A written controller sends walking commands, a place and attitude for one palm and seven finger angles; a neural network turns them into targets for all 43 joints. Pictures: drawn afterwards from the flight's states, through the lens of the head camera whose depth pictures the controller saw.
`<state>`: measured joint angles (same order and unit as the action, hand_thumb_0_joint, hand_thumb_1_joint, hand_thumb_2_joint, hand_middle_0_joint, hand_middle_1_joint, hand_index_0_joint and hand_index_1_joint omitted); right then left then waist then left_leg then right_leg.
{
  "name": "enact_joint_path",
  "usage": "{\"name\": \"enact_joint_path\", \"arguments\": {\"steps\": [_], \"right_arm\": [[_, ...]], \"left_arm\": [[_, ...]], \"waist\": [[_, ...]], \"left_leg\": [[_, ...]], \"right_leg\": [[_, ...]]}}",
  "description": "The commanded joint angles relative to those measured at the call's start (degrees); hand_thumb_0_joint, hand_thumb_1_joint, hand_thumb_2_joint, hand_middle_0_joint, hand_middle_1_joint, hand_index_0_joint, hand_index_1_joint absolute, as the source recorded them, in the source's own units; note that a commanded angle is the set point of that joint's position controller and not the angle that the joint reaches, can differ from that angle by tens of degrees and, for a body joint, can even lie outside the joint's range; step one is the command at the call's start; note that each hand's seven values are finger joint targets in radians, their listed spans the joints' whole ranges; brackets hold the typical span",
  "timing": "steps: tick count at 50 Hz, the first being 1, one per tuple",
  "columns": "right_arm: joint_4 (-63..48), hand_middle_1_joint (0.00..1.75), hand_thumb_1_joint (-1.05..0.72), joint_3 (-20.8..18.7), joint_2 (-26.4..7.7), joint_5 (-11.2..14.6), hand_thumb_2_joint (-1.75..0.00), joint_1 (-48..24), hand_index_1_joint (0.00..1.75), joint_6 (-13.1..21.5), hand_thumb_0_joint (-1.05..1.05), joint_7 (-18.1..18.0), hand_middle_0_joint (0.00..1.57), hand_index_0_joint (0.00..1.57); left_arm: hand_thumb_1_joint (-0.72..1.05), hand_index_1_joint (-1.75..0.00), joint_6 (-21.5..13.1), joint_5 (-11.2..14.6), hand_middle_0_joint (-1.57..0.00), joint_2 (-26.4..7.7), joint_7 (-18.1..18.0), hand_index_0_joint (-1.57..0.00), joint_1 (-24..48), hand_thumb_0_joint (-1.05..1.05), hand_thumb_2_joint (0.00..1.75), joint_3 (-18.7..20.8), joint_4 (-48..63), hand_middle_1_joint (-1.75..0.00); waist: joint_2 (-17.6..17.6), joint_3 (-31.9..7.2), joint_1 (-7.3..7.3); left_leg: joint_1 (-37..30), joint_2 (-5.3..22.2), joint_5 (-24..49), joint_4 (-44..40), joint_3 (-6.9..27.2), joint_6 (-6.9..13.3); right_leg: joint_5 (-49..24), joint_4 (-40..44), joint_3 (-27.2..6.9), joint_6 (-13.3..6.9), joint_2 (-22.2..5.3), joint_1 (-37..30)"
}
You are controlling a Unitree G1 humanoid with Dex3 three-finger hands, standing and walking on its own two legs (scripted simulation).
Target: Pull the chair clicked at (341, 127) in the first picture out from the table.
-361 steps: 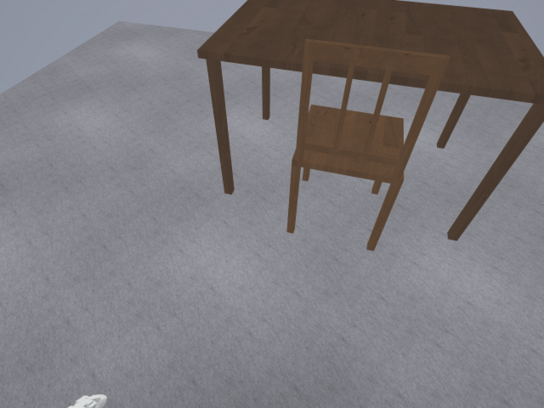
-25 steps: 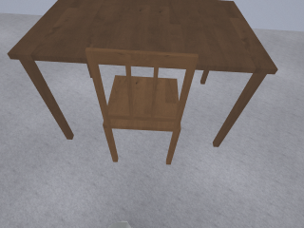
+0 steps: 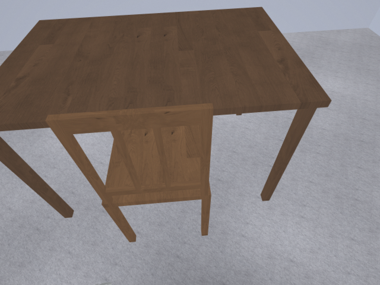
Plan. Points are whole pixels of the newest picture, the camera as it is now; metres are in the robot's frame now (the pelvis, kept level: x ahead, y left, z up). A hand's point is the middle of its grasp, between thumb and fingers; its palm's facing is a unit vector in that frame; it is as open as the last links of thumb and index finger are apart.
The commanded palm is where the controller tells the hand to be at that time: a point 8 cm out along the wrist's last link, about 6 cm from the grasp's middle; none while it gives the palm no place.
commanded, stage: come to a stop and stand still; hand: left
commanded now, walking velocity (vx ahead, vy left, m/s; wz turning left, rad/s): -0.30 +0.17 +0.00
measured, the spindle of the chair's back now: (128, 162) +0.45 +0.20 -0.08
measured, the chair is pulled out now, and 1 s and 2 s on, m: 0.00 0.00 0.00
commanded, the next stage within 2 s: look again from close up in 0.84 s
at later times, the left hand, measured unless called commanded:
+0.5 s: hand out of the picture +0.01 +0.25 -0.16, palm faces +0.06 -0.96 -0.29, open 7.3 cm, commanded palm none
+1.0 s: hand out of the picture -0.01 +0.24 -0.15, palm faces +0.02 -0.98 -0.21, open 7.3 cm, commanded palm none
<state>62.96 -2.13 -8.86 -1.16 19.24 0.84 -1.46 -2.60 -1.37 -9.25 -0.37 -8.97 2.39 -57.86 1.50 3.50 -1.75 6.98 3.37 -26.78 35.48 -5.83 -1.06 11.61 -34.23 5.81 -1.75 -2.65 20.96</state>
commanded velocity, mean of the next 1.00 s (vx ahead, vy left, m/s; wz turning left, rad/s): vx -0.03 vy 0.03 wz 0.00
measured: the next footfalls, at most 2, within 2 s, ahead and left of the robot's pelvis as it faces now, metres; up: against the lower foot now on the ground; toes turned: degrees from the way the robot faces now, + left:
left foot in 0.38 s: +0.02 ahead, +0.15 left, +0.00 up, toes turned +3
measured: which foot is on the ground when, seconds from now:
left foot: up 0.00-0.36, down 0.38-1.00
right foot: down 0.00-1.00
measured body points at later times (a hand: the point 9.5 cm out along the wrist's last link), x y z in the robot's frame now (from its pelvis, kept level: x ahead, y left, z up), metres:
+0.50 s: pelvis -0.02 +0.05 +0.00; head -0.04 +0.03 +0.45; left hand +0.01 +0.30 -0.14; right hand +0.06 -0.19 -0.15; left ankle -0.02 +0.14 -0.72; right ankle +0.04 -0.07 -0.71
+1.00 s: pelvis -0.01 +0.07 +0.02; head -0.01 +0.05 +0.47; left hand -0.01 +0.29 -0.14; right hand -0.03 -0.16 -0.15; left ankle -0.02 +0.14 -0.72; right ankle +0.03 -0.06 -0.72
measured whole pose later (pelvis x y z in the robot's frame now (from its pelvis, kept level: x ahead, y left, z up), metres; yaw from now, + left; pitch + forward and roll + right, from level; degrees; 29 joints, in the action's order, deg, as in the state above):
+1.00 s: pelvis -0.01 +0.07 +0.02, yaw +0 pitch -1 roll +1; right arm 61.6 0.9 -9.6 -0.9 19.9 0.2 -1.1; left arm 0.0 -0.8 -8.3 -1.9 -17.3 -0.6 -60.5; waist 0.9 1.4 -0.3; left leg 9.1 -3.0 -14.1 24.0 -4.4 3.4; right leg 10.5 -26.5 0.1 0.5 -1.8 15.0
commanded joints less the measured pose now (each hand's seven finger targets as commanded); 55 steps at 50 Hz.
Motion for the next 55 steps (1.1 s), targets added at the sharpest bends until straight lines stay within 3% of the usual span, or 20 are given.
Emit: {"name": "enact_joint_path", "arguments": {"steps": [1,4,9,14,15,16,17,18,19,20,22,25,26,28,30,32,34,35,39,55], "right_arm": [[-2.58,0.30,-0.90,-0.78,-3.58,1.63,-0.90,4.56,0.30,-0.75,0.00,-1.07,0.20,0.20],[-2.06,0.30,-0.90,-0.89,-2.46,1.49,-0.90,1.22,0.30,-2.26,0.00,-0.98,0.20,0.20],[-3.82,0.30,-0.90,-1.69,-2.72,0.66,-0.90,0.56,0.30,-3.77,0.00,0.00,0.20,0.20],[-5.49,0.30,-0.90,-1.43,-2.45,0.68,-0.90,-0.67,0.30,-2.81,0.00,0.50,0.20,0.20],[-9.98,0.30,-0.90,-2.37,-7.42,0.96,-0.90,1.65,0.30,-1.49,0.00,0.69,0.20,0.20],[-11.77,0.30,-0.90,-1.97,-4.99,0.85,-0.90,0.67,0.30,-1.50,0.00,0.69,0.20,0.20],[-12.41,0.30,-0.90,-1.49,-5.02,0.52,-0.90,1.17,0.30,-1.37,0.00,0.72,0.20,0.20],[-12.83,0.30,-0.90,-1.41,-7.00,-0.06,-0.90,1.04,0.30,-1.26,0.00,0.58,0.20,0.20],[-15.69,0.30,-0.90,-1.61,-10.29,-0.60,-0.90,-2.27,0.30,-1.50,0.00,0.58,0.20,0.20],[-17.15,0.30,-0.90,-1.70,-10.84,-0.65,-0.90,-6.66,0.30,-1.82,0.00,0.67,0.20,0.20],[-17.26,0.30,-0.90,-1.15,-9.92,-0.38,-0.90,-10.40,0.30,-1.85,0.00,0.89,0.20,0.20],[-16.77,0.30,-0.90,-0.49,-9.70,-0.26,-0.90,-9.29,0.30,-1.71,0.00,0.78,0.20,0.20],[-16.37,0.30,-0.90,-0.21,-8.96,0.07,-0.90,-8.04,0.30,-1.47,0.00,0.74,0.20,0.20],[-15.29,0.30,-0.90,0.23,-7.28,0.58,-0.90,-3.39,0.30,-1.28,0.00,0.83,0.20,0.20],[-13.17,0.30,-0.90,0.11,-7.42,0.41,-0.90,0.26,0.30,-1.76,0.00,0.83,0.20,0.20],[-11.82,0.30,-0.90,0.10,-7.07,0.25,-0.90,2.02,0.30,-1.27,0.00,0.93,0.20,0.20],[-11.19,0.30,-0.90,0.50,-7.19,0.19,-0.90,0.11,0.30,-0.37,0.00,0.86,0.20,0.20],[-11.16,0.30,-0.90,0.59,-7.56,0.17,-0.90,-1.21,0.30,-0.08,0.00,0.81,0.20,0.20],[-9.43,0.30,-0.90,1.05,-7.49,0.42,-0.90,-1.74,0.30,0.41,0.00,0.62,0.20,0.20],[-1.46,0.30,-0.90,2.34,-5.56,0.74,-0.90,1.93,0.30,1.28,0.00,-0.26,0.20,0.20]], "left_arm": [[0.90,-0.30,0.02,0.50,-0.20,-10.97,-1.69,-0.20,-8.31,0.00,0.90,1.50,-0.72,-0.30],[0.90,-0.30,1.56,0.20,-0.20,-9.88,-2.49,-0.20,-4.92,0.00,0.90,1.73,0.15,-0.30],[0.90,-0.30,2.76,-0.31,-0.20,-9.93,-2.59,-0.20,-2.80,0.00,0.90,2.69,2.06,-0.30],[0.90,-0.30,3.28,-0.74,-0.20,-10.83,-2.35,-0.20,-3.02,0.00,0.90,3.04,2.46,-0.30],[0.90,-0.30,2.49,-0.78,-0.20,-13.61,-4.74,-0.20,-4.46,0.00,0.90,2.29,4.16,-0.30],[0.90,-0.30,3.02,-0.28,-0.20,-14.11,-4.35,-0.20,-3.78,0.00,0.90,2.25,6.17,-0.30],[0.90,-0.30,3.62,0.16,-0.20,-11.39,-3.79,-0.20,-2.61,0.00,0.90,1.47,6.24,-0.30],[0.90,-0.30,4.08,0.70,-0.20,-8.11,-3.09,-0.20,-3.25,0.00,0.90,0.50,6.47,-0.30],[0.90,-0.30,4.98,0.76,-0.20,-6.31,-2.39,-0.20,-5.04,0.00,0.90,0.22,7.01,-0.30],[0.90,-0.30,5.33,0.48,-0.20,-6.05,-2.11,-0.20,-5.11,0.00,0.90,0.43,7.03,-0.30],[0.90,-0.30,5.39,-0.14,-0.20,-5.98,-1.68,-0.20,-7.52,0.00,0.90,0.17,6.08,-0.30],[0.90,-0.30,4.09,-0.01,-0.20,-5.61,-1.28,-0.20,-11.18,0.00,0.90,-0.18,5.77,-0.30],[0.90,-0.30,3.37,-0.18,-0.20,-6.26,-1.33,-0.20,-11.85,0.00,0.90,-0.37,5.68,-0.30],[0.90,-0.30,2.09,-0.10,-0.20,-8.34,-1.24,-0.20,-10.04,0.00,0.90,-0.89,6.25,-0.30],[0.90,-0.30,1.84,0.09,-0.20,-8.94,-1.32,-0.20,-7.27,0.00,0.90,-0.42,6.80,-0.30],[0.90,-0.30,2.04,0.12,-0.20,-8.11,-1.43,-0.20,-6.75,0.00,0.90,-0.43,7.09,-0.30],[0.90,-0.30,2.15,0.30,-0.20,-7.23,-1.31,-0.20,-8.40,0.00,0.90,-0.61,6.42,-0.30],[0.90,-0.30,2.18,0.26,-0.20,-6.80,-1.29,-0.20,-9.71,0.00,0.90,-0.65,5.66,-0.30],[0.90,-0.30,1.89,0.27,-0.20,-5.92,-1.30,-0.20,-11.55,0.00,0.90,-1.18,3.05,-0.30],[0.90,-0.30,1.21,0.86,-0.20,-4.42,-1.79,-0.20,-10.27,0.00,0.90,-2.08,-2.33,-0.30]], "waist": [[-14.92,-11.06,2.18],[-5.55,-8.79,2.52],[-8.84,-7.26,2.81],[-11.11,-7.96,3.28],[-4.80,-17.59,-0.67],[-2.56,-16.90,0.31],[1.48,-11.06,-0.67],[9.10,-4.77,-0.05],[13.04,-0.66,1.62],[10.19,3.38,2.43],[9.55,6.63,3.66],[1.72,5.87,4.45],[-1.29,5.25,4.16],[-4.91,2.20,0.55],[-12.84,0.36,-1.22],[-8.79,0.42,-1.60],[1.47,0.96,0.10],[3.10,0.93,1.12],[0.42,0.53,2.32],[-1.57,-0.19,1.74]], "left_leg": [[11.48,-0.75,-9.57,17.37,6.46,-0.27],[11.85,-1.32,-5.87,19.50,6.30,-0.75],[13.33,-2.28,-0.76,20.19,5.60,-1.55],[10.21,-2.65,1.41,7.51,3.98,-0.79],[9.85,-4.27,-0.75,4.43,1.58,-1.74],[6.33,-2.21,2.74,-4.02,3.17,0.03],[3.90,-3.03,9.14,-12.36,2.35,0.58],[6.17,3.16,8.79,-17.66,9.16,2.75],[15.26,10.86,2.96,-22.13,16.85,6.57],[23.45,10.93,-3.74,-23.87,17.96,8.64],[26.89,7.95,-2.81,-22.97,15.57,8.39],[22.60,6.52,-1.07,-18.51,13.94,7.44],[20.55,4.16,-1.29,-15.71,12.97,6.00],[10.98,-1.64,1.48,-10.81,8.65,3.64],[3.76,-2.06,4.39,-8.02,6.92,3.17],[2.12,-1.18,5.51,-10.88,7.89,3.50],[6.77,1.47,2.60,-17.77,11.56,4.17],[9.73,2.59,0.70,-20.05,12.93,4.36],[11.98,2.52,1.62,-21.73,12.52,4.22],[5.46,2.31,18.64,-18.25,9.48,3.55]], "right_leg": [[-59.17,10.00,-18.31,-11.88,-20.42,-18.53],[-46.57,11.17,-13.52,-11.00,-18.32,-13.83],[-26.95,15.67,-12.29,-9.85,-16.58,-8.97],[-9.03,17.46,-13.71,-8.75,-14.54,-8.76],[-31.41,8.24,-18.51,-7.55,-16.35,-19.31],[-8.82,5.60,-14.32,-6.30,-14.53,-11.97],[2.84,3.33,-9.60,-3.56,-9.48,-4.28],[10.22,-0.83,-4.70,-0.39,-3.92,1.48],[13.32,-5.72,-0.64,1.56,0.04,1.96],[11.94,-9.81,-2.19,0.94,1.39,-1.21],[8.65,-15.01,-4.51,1.12,1.95,-2.62],[6.15,-2.65,-5.35,0.65,1.29,-5.70],[4.74,4.44,-8.77,0.06,0.29,-5.90],[14.35,13.61,-18.51,-3.19,-5.15,1.31],[21.58,16.96,-18.86,-3.55,-6.09,6.44],[20.25,15.42,-16.18,-2.38,-4.54,7.55],[12.85,11.86,-12.64,-1.20,-1.77,2.33],[8.61,10.01,-10.92,-0.80,-0.99,-1.23],[3.81,10.30,-10.27,-0.76,-1.55,-7.04],[-6.60,10.92,-10.13,-0.70,-3.32,-9.71]]}}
